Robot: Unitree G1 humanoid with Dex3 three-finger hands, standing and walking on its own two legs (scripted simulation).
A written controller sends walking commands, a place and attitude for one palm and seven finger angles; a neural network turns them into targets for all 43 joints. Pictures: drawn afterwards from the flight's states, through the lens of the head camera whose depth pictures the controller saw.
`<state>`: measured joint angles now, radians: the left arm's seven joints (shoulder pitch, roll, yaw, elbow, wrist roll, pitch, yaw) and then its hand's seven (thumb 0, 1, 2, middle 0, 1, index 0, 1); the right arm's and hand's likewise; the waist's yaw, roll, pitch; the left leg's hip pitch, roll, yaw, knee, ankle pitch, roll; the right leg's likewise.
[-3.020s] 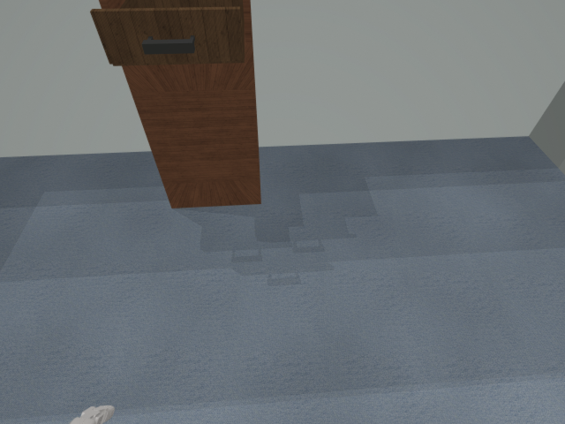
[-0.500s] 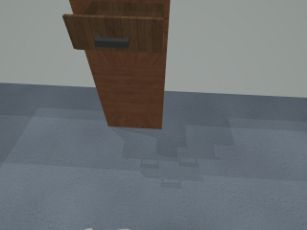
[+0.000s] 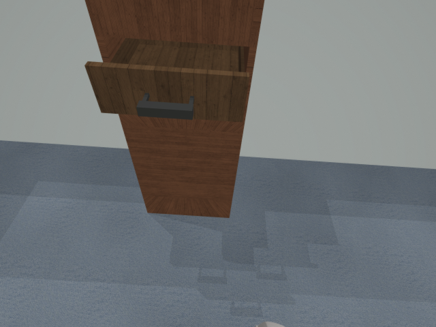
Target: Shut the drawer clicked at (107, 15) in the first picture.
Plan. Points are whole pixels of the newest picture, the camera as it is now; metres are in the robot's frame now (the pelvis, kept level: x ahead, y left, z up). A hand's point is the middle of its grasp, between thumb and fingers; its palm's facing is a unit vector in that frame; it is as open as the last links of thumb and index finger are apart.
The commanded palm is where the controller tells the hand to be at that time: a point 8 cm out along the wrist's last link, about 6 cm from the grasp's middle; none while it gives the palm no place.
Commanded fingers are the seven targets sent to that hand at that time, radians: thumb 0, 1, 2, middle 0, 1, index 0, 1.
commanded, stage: take the last steps up to it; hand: left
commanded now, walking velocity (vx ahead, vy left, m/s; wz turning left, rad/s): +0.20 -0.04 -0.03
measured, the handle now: (167, 104) +0.59 +0.17 +0.08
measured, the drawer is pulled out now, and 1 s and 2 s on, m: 0.15 0.15 0.15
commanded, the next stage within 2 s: come to a stop and stand still in 0.12 s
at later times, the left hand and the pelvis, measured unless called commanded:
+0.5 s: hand (158, 303) +0.20 +0.14 -0.17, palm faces +0.03 -0.97 -0.23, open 7.2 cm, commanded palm none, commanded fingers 0.00 0.90 0.90 -0.20 -0.30 -0.20 -0.30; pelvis +0.12 -0.04 -0.01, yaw +0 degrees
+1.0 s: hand out of the picture +0.10 +0.21 -0.18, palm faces +0.00 -0.98 -0.19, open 7.4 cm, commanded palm none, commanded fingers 0.00 0.90 0.90 -0.20 -0.30 -0.20 -0.30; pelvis +0.09 +0.01 +0.01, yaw -2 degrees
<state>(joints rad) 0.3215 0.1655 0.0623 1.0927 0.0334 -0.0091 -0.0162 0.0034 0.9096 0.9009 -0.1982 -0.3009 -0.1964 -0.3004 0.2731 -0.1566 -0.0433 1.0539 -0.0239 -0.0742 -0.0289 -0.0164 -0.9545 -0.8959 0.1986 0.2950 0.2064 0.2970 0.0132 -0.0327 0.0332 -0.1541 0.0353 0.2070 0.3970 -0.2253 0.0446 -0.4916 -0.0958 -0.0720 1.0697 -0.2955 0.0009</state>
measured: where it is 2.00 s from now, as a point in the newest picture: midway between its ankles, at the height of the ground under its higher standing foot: outside the picture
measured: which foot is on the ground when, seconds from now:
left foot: down 0.00-0.24, up 0.26-0.64, down 0.66-1.00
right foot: up 0.00-0.22, down 0.24-0.66, up 0.68-1.00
